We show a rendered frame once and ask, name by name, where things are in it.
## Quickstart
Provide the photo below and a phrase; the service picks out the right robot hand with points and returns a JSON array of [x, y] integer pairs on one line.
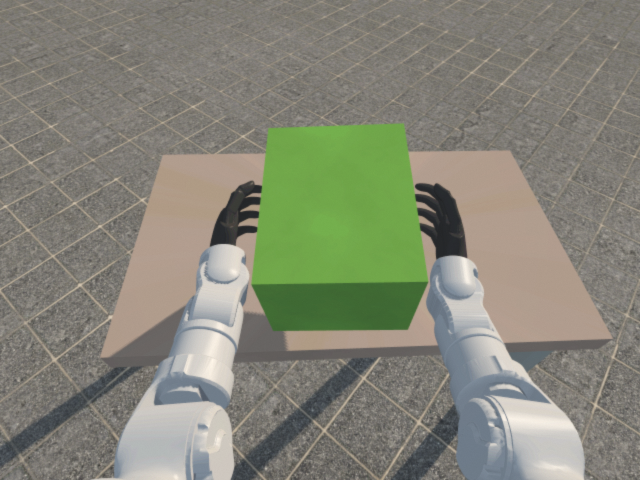
[[448, 235]]

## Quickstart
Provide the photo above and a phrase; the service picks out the table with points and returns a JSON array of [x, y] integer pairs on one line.
[[532, 292]]

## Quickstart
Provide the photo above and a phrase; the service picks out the left robot forearm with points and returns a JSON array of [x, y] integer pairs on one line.
[[199, 364]]

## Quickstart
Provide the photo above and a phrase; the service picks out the right robot forearm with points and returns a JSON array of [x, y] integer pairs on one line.
[[472, 350]]

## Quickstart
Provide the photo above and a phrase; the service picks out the left robot hand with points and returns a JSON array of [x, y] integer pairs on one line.
[[226, 229]]

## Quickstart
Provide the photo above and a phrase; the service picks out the robot left upper arm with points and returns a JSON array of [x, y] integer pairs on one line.
[[184, 441]]

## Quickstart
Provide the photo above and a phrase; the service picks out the robot right upper arm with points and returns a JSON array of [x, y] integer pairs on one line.
[[502, 438]]

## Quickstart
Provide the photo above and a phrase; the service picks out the carton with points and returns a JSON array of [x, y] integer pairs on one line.
[[338, 243]]

